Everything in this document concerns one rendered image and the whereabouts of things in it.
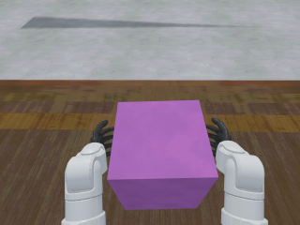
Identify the carton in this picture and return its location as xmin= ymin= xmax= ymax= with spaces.
xmin=107 ymin=100 xmax=218 ymax=210

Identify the right robot forearm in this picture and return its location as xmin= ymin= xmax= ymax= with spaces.
xmin=216 ymin=141 xmax=268 ymax=225

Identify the robot right hand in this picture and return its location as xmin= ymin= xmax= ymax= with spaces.
xmin=205 ymin=117 xmax=232 ymax=157

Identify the left robot forearm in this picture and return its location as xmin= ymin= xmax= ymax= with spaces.
xmin=61 ymin=142 xmax=108 ymax=225

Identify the robot left hand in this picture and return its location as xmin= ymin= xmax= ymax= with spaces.
xmin=90 ymin=120 xmax=114 ymax=157

